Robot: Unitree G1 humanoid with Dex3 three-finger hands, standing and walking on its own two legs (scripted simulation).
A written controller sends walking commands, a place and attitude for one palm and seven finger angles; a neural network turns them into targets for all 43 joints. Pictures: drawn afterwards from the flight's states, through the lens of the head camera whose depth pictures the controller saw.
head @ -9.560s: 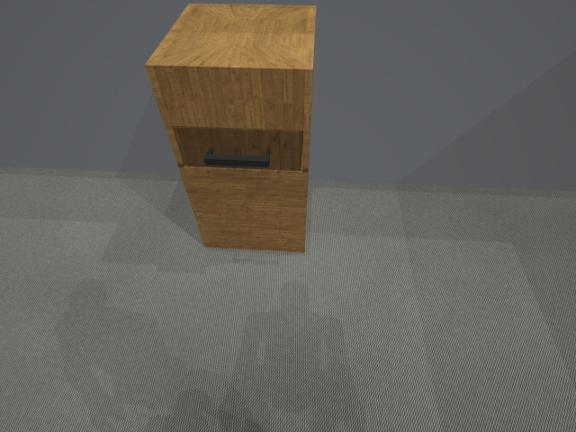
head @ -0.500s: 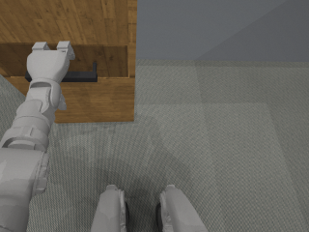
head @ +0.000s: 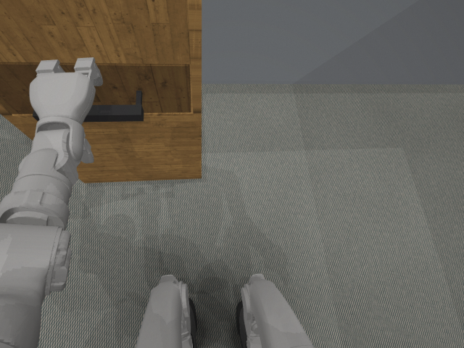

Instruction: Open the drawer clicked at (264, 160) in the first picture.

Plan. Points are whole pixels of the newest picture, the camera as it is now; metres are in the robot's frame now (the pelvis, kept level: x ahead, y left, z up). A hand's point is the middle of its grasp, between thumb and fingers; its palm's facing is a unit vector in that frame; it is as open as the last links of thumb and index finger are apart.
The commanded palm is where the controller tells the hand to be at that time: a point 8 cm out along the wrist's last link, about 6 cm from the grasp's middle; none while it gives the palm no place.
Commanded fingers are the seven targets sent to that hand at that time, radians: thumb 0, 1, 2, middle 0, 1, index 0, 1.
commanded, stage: lower the fingers behind the handle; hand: left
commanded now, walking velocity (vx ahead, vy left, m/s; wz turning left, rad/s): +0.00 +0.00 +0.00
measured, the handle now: (91, 104) +0.58 +0.24 -0.08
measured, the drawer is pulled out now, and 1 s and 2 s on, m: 0.00 0.00 0.00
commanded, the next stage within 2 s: close the thumb around the handle in 1.66 s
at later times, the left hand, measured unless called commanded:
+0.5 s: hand (86, 128) +0.51 +0.24 -0.06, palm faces -0.08 -0.02 -1.00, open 13.8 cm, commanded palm +0.51 +0.21 +0.00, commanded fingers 0.00 -0.50 0.30 -0.30 -1.20 -0.30 -1.20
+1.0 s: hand (94, 134) +0.52 +0.24 -0.09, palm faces -0.05 -0.03 -1.00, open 13.8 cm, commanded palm +0.52 +0.20 -0.04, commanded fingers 0.00 -0.50 0.30 -0.30 -1.20 -0.30 -1.20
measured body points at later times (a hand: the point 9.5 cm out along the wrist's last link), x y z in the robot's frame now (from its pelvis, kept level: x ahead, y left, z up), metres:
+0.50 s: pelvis +0.00 -0.01 -0.02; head +0.18 +0.02 +0.39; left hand +0.51 +0.24 -0.01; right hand +0.01 -0.28 -0.14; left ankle +0.04 +0.09 -0.60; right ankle +0.01 -0.12 -0.60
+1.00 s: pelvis -0.01 +0.00 -0.05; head +0.19 +0.02 +0.35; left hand +0.51 +0.24 -0.04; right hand +0.01 -0.27 -0.17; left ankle +0.04 +0.09 -0.60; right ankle +0.01 -0.12 -0.60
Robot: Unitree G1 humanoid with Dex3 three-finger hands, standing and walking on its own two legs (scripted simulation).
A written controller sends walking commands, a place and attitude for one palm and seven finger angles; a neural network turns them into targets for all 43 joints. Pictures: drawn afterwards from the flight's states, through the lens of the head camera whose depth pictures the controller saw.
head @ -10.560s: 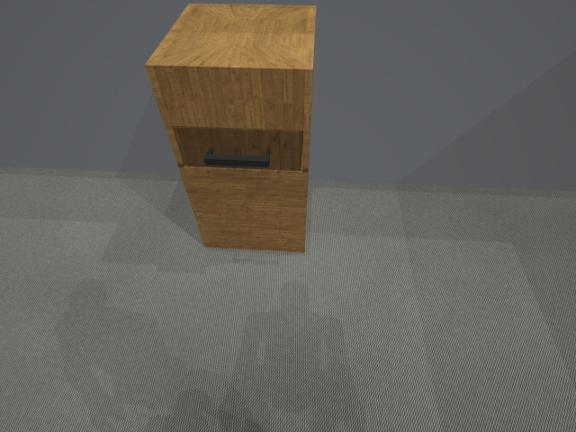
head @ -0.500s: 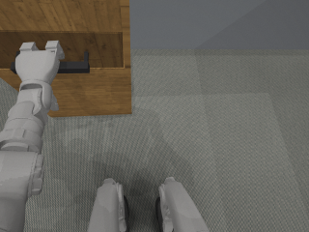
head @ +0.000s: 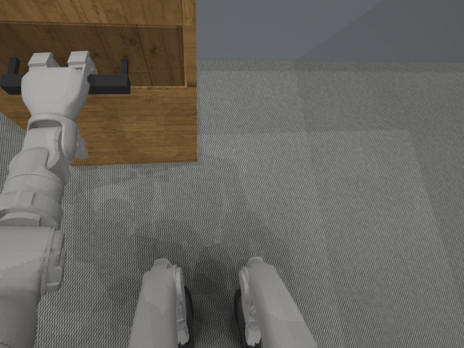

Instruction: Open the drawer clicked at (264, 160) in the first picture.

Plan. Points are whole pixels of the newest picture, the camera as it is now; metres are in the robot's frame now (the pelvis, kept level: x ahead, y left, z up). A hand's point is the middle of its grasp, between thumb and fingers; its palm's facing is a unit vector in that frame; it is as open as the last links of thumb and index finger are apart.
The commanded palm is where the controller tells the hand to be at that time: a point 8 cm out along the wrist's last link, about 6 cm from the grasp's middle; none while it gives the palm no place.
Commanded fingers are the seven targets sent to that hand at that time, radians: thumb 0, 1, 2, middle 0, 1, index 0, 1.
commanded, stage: lower the fingers behind the handle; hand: left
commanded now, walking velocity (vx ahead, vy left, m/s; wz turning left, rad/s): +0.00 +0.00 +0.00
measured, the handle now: (70, 74) +0.58 +0.26 -0.04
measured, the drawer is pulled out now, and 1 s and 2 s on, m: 0.00 0.00 0.03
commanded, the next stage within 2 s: close the thumb around the handle in 0.66 s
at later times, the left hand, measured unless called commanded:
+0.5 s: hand (75, 108) +0.53 +0.25 -0.06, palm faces -0.05 -0.01 -1.00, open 13.8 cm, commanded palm +0.52 +0.21 -0.01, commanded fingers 0.00 -0.50 0.30 -0.30 -1.20 -0.30 -1.20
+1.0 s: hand (75, 107) +0.53 +0.25 -0.06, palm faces -0.05 -0.03 -1.00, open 12.2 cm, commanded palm +0.52 +0.22 -0.01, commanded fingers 0.00 0.23 0.61 -0.35 -1.28 -0.35 -1.28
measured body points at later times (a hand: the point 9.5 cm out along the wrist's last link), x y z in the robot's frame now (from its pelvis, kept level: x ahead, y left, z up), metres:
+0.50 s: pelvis -0.01 +0.00 -0.02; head +0.20 +0.03 +0.38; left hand +0.52 +0.25 +0.00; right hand +0.02 -0.27 -0.14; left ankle +0.05 +0.09 -0.55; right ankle +0.03 -0.12 -0.55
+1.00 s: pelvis -0.01 +0.00 -0.02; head +0.20 +0.03 +0.38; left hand +0.52 +0.25 +0.00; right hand +0.02 -0.27 -0.14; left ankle +0.05 +0.09 -0.55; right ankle +0.03 -0.12 -0.55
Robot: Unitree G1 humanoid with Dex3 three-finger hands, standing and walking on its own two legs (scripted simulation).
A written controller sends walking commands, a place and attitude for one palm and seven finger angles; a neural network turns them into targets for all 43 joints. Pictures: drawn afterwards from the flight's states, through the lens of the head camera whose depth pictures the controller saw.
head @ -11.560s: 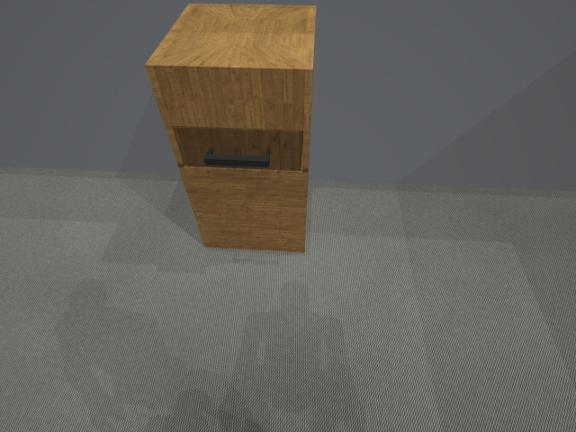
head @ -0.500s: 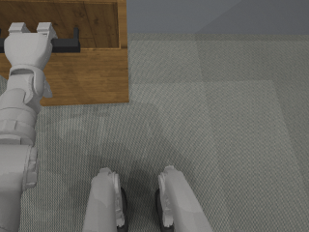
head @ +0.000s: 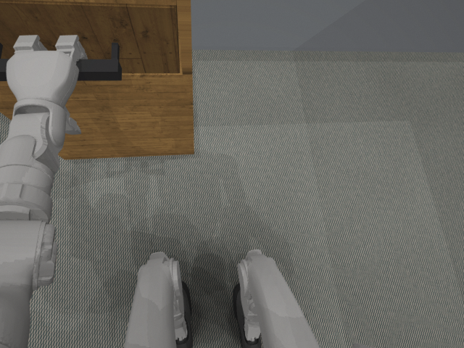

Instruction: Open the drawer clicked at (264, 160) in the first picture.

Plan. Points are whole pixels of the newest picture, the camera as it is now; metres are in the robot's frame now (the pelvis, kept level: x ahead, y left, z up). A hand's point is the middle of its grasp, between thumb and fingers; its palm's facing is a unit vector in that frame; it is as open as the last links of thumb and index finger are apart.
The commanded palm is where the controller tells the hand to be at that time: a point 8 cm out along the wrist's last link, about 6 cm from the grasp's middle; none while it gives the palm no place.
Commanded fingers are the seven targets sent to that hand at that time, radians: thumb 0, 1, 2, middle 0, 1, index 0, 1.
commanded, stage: close the thumb around the handle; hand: left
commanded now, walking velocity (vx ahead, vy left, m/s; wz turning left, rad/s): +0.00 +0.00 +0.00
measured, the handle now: (56, 59) +0.58 +0.27 -0.02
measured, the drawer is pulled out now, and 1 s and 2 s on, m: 0.00 0.03 0.10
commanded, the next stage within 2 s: pull the drawer open in 0.46 s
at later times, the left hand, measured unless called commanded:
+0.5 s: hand (63, 94) +0.53 +0.26 -0.04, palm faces -0.05 -0.02 -1.00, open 5.8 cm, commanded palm +0.53 +0.22 +0.01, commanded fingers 0.00 0.90 0.90 -0.40 -1.35 -0.40 -1.35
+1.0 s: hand (62, 110) +0.50 +0.26 -0.04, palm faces -0.06 -0.05 -1.00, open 5.8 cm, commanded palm +0.48 +0.23 +0.01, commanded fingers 0.00 0.90 0.90 -0.40 -1.35 -0.40 -1.35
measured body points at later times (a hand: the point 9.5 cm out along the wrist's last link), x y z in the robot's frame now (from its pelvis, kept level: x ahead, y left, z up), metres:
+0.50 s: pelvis +0.00 +0.00 +0.00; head +0.21 +0.03 +0.40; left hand +0.53 +0.26 +0.02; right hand +0.03 -0.27 -0.12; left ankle +0.05 +0.09 -0.53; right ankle +0.03 -0.11 -0.53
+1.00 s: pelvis +0.02 +0.00 +0.02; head +0.22 +0.02 +0.42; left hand +0.50 +0.26 +0.02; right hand +0.06 -0.26 -0.12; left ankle +0.05 +0.09 -0.53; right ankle +0.03 -0.11 -0.53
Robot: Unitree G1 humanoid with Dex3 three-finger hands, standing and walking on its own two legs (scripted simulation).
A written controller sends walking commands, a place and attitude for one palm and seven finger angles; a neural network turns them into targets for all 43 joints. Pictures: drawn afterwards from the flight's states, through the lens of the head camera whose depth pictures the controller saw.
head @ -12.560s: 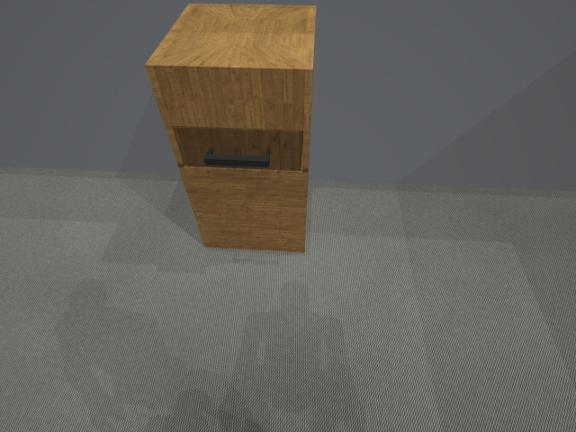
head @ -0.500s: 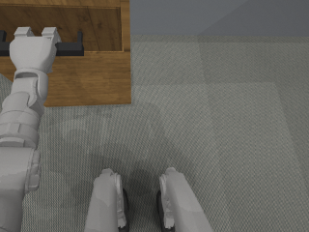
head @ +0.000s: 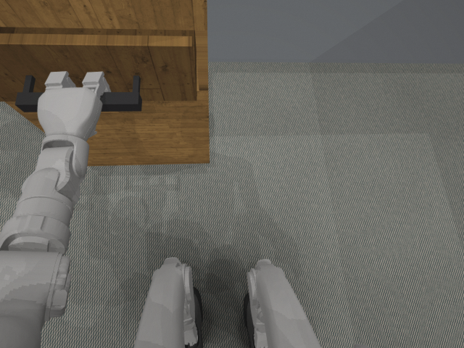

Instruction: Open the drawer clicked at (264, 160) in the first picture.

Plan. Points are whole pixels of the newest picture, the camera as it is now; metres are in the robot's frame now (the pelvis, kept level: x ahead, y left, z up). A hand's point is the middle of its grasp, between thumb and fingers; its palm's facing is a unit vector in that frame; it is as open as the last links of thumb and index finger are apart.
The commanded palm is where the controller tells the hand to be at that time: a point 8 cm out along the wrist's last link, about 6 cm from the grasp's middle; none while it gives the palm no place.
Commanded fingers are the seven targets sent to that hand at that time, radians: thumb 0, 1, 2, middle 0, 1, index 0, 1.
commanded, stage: pull the drawer open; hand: left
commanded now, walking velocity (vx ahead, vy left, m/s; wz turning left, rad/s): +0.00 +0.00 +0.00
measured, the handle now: (82, 91) +0.54 +0.26 -0.04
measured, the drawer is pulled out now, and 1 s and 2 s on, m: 0.03 0.10 0.17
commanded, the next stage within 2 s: none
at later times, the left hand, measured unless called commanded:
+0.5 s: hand (85, 146) +0.45 +0.25 -0.06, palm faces -0.04 -0.06 -1.00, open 5.8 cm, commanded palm +0.42 +0.23 -0.01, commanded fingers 0.00 0.90 0.90 -0.40 -1.35 -0.40 -1.35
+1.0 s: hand (83, 167) +0.41 +0.25 -0.06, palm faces -0.04 -0.06 -1.00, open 5.8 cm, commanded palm +0.38 +0.23 -0.01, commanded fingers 0.00 0.90 0.90 -0.40 -1.35 -0.40 -1.35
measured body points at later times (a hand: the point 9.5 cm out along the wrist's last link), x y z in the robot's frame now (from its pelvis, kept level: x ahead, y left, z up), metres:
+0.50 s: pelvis +0.00 +0.00 +0.01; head +0.19 +0.02 +0.42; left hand +0.45 +0.25 +0.00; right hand +0.08 -0.27 -0.13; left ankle +0.04 +0.09 -0.55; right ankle +0.02 -0.12 -0.55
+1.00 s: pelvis +0.00 +0.00 +0.01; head +0.17 +0.01 +0.43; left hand +0.41 +0.25 +0.00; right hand +0.09 -0.26 -0.13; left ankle +0.04 +0.09 -0.55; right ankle +0.02 -0.12 -0.55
